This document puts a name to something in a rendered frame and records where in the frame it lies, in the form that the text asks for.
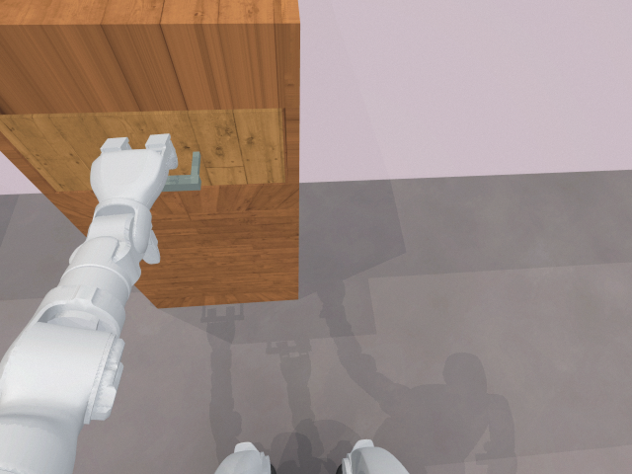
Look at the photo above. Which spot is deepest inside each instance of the left robot forearm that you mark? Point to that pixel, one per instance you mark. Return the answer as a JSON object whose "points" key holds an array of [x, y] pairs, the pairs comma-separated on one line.
{"points": [[97, 284]]}

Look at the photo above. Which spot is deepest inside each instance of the robot right shin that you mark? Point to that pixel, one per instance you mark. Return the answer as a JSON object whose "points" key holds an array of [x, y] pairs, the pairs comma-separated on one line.
{"points": [[363, 443]]}

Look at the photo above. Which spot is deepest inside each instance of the left robot upper arm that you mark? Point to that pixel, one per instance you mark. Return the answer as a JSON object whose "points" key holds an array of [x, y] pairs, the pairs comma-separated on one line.
{"points": [[61, 378]]}

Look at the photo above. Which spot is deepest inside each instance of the cabinet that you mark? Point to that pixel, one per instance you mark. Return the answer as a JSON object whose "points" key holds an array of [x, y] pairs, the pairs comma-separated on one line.
{"points": [[224, 244]]}

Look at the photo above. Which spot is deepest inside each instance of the left robot hand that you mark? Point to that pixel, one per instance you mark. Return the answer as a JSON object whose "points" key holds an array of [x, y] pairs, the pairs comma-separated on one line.
{"points": [[137, 174]]}

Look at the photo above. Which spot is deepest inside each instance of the drawer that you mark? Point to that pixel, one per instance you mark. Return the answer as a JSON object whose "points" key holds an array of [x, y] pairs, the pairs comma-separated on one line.
{"points": [[236, 147]]}

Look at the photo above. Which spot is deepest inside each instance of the right robot thigh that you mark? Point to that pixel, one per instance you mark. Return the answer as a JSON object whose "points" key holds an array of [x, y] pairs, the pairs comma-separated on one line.
{"points": [[372, 460]]}

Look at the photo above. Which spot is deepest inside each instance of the handle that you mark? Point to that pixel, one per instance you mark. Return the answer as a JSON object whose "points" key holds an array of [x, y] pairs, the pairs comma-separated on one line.
{"points": [[190, 182]]}

